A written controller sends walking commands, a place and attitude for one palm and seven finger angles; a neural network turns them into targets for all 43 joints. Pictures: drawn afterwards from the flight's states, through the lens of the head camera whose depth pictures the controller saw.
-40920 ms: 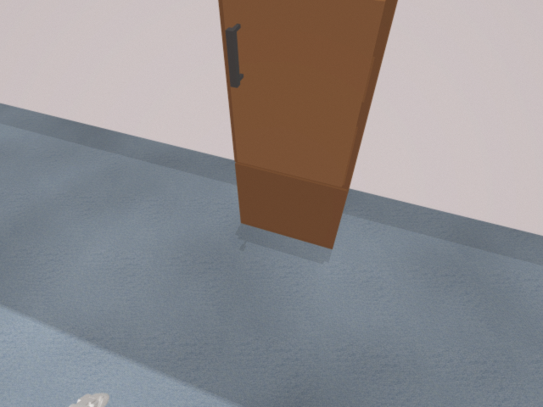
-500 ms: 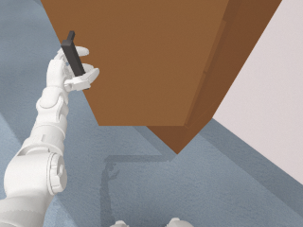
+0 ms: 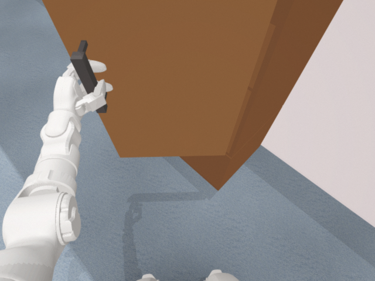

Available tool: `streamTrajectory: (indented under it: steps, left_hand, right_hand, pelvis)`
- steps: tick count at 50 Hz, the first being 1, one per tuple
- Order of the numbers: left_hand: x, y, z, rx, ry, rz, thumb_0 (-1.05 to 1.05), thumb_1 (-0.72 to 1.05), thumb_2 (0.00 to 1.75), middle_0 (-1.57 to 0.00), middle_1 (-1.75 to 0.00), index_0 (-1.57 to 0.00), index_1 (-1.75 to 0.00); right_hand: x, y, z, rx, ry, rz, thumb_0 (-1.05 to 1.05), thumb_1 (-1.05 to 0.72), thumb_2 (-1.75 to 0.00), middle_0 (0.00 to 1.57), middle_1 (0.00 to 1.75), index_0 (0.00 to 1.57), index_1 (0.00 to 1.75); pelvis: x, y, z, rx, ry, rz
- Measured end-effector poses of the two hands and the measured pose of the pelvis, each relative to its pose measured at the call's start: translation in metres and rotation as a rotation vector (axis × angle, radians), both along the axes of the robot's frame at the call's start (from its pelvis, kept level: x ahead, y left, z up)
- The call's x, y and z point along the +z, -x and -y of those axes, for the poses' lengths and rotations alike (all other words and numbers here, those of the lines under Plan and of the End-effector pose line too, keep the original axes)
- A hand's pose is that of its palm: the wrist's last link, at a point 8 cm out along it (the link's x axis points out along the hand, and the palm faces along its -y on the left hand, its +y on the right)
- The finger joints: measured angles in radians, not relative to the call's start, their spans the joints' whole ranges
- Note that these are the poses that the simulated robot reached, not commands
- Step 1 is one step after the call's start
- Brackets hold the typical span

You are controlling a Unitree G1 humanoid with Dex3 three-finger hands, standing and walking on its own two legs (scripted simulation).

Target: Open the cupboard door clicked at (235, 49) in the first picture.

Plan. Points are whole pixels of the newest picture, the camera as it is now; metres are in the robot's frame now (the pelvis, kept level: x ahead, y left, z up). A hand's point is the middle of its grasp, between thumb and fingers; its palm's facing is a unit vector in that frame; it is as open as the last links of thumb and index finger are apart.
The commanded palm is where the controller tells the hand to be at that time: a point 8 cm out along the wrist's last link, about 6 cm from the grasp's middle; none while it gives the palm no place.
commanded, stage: pull the door open along its arc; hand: left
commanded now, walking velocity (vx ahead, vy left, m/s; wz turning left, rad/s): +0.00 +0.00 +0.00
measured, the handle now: (93, 79) +0.53 +0.18 +0.10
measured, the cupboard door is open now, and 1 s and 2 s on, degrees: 46 68 84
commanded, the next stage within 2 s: open thumb and fingers to let go in 1.28 s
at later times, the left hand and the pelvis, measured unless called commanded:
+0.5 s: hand (111, 129) +0.39 +0.13 +0.10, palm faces +0.36 -0.93 +0.03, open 5.7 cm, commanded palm +0.35 +0.17 +0.10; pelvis +0.00 +0.00 +0.01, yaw +2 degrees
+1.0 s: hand (119, 147) +0.35 +0.11 +0.10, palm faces +0.38 -0.93 +0.01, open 5.8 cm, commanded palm +0.28 +0.14 +0.10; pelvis +0.00 -0.02 +0.02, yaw +1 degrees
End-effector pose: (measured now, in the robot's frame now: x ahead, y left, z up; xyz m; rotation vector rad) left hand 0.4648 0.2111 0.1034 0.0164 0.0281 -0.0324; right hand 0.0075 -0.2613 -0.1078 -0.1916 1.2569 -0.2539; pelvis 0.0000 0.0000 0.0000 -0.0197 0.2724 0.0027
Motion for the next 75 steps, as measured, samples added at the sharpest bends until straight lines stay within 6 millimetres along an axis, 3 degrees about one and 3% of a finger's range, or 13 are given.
streamTrajectory:
  steps: [7, 14, 17, 21, 26, 32, 41, 45, 49, 54, 62, 69, 75]
  left_hand:
    - [-0.001, 0.024, 0.002, -0.013, 0.009, 0.023, 0.01, 0.74, 0.78, -0.37, -1.35, -0.36, -1.35]
    - [-0.003, 0.079, 0.012, -0.043, 0.018, 0.053, 0.01, 0.71, 0.74, -0.37, -1.35, -0.35, -1.35]
    - [-0.004, 0.097, 0.019, 0.054, 0.069, 0.050, 0.01, 0.68, 0.73, -0.38, -1.35, -0.36, -1.35]
    - [-0.004, 0.106, 0.031, 0.257, 0.081, 0.043, 0.00, 0.69, 0.75, -0.39, -1.35, -0.38, -1.34]
    - [-0.002, 0.110, 0.045, 0.429, 0.030, 0.029, -0.01, 0.72, 0.80, -0.38, -1.34, -0.37, -1.34]
    - [0.000, 0.111, 0.050, 0.476, -0.003, 0.022, 0.00, 0.74, 0.83, -0.35, -1.33, -0.35, -1.34]
    - [0.000, 0.114, 0.050, 0.455, -0.008, 0.028, 0.00, 0.74, 0.81, -0.36, -1.34, -0.35, -1.35]
    - [-0.001, 0.123, 0.053, 0.444, 0.003, 0.034, 0.00, 0.75, 0.79, -0.36, -1.34, -0.34, -1.35]
    - [-0.001, 0.143, 0.060, 0.427, 0.013, 0.038, 0.00, 0.74, 0.78, -0.35, -1.35, -0.35, -1.34]
    - [0.000, 0.181, 0.078, 0.392, 0.039, 0.029, 0.01, 0.72, 0.74, -0.33, -1.34, -0.35, -1.33]
    - [0.004, 0.237, 0.114, 0.277, 0.015, 0.001, 0.01, 0.66, 0.70, -0.34, -1.33, -0.38, -1.34]
    - [0.005, 0.242, 0.119, 0.279, 0.000, -0.013, 0.01, 0.64, 0.72, -0.36, -1.31, -0.39, -1.34]
    - [0.005, 0.233, 0.113, 0.371, -0.005, -0.009, 0.02, 0.62, 0.76, -0.37, -1.31, -0.39, -1.33]
  right_hand:
    - [0.004, -0.019, -0.004, -0.009, -0.027, 0.062, 0.01, -0.90, -0.89, 0.20, 0.30, 0.20, 0.30]
    - [0.013, -0.071, -0.011, 0.035, -0.056, 0.217, 0.01, -0.90, -0.89, 0.20, 0.30, 0.20, 0.30]
    - [0.016, -0.099, -0.016, 0.087, -0.057, 0.280, 0.01, -0.90, -0.89, 0.20, 0.30, 0.20, 0.30]
    - [0.018, -0.130, -0.024, 0.182, -0.060, 0.337, 0.01, -0.91, -0.89, 0.20, 0.30, 0.20, 0.30]
    - [0.019, -0.150, -0.036, 0.244, -0.079, 0.380, 0.01, -0.91, -0.89, 0.20, 0.30, 0.20, 0.30]
    - [0.013, -0.137, -0.038, 0.232, -0.092, 0.352, 0.01, -0.90, -0.89, 0.20, 0.30, 0.20, 0.30]
    - [-0.001, -0.083, -0.014, 0.161, -0.073, 0.208, 0.01, -0.90, -0.89, 0.20, 0.30, 0.20, 0.30]
    - [0.001, -0.068, -0.004, 0.131, -0.064, 0.177, 0.01, -0.90, -0.89, 0.20, 0.30, 0.20, 0.30]
    - [0.006, -0.069, 0.001, 0.121, -0.060, 0.190, 0.01, -0.90, -0.89, 0.20, 0.30, 0.20, 0.30]
    - [0.017, -0.100, -0.003, 0.138, -0.068, 0.282, 0.02, -0.91, -0.90, 0.20, 0.30, 0.20, 0.30]
    - [0.049, -0.179, -0.031, 0.223, -0.107, 0.505, 0.02, -0.91, -0.90, 0.20, 0.30, 0.20, 0.30]
    - [0.066, -0.225, -0.057, 0.321, -0.168, 0.617, 0.01, -0.90, -0.90, 0.20, 0.30, 0.20, 0.30]
    - [0.057, -0.226, -0.063, 0.363, -0.177, 0.574, 0.01, -0.90, -0.89, 0.20, 0.30, 0.20, 0.30]
  pelvis:
    - [0.005, -0.008, -0.001, -0.017, -0.005, 0.026]
    - [0.012, -0.014, -0.002, -0.018, -0.009, 0.078]
    - [0.012, -0.011, -0.003, -0.002, -0.007, 0.099]
    - [0.010, -0.003, -0.001, 0.025, -0.010, 0.110]
    - [0.007, 0.005, 0.004, 0.041, -0.015, 0.110]
    - [0.007, 0.009, 0.011, 0.045, -0.017, 0.119]
    - [0.011, 0.008, 0.016, 0.035, -0.022, 0.129]
    - [0.014, 0.005, 0.017, 0.023, -0.025, 0.138]
    - [0.017, 0.001, 0.017, 0.015, -0.028, 0.155]
    - [0.020, -0.004, 0.017, 0.009, -0.030, 0.184]
    - [0.020, -0.011, 0.018, 0.017, -0.028, 0.229]
    - [0.015, -0.011, 0.023, 0.047, -0.026, 0.247]
    - [0.013, -0.006, 0.027, 0.069, -0.033, 0.241]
